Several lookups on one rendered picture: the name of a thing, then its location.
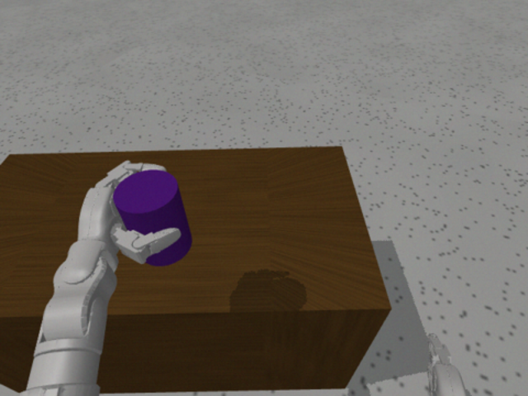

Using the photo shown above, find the left robot arm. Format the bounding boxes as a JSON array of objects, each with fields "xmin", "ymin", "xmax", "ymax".
[{"xmin": 19, "ymin": 239, "xmax": 119, "ymax": 396}]

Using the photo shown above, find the right robot hand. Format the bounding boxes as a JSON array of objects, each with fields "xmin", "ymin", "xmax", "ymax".
[{"xmin": 427, "ymin": 333, "xmax": 467, "ymax": 396}]

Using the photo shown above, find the left robot hand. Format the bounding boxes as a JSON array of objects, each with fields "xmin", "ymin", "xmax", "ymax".
[{"xmin": 78, "ymin": 160, "xmax": 181, "ymax": 264}]

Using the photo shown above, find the can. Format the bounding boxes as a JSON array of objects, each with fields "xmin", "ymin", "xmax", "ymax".
[{"xmin": 113, "ymin": 170, "xmax": 192, "ymax": 266}]

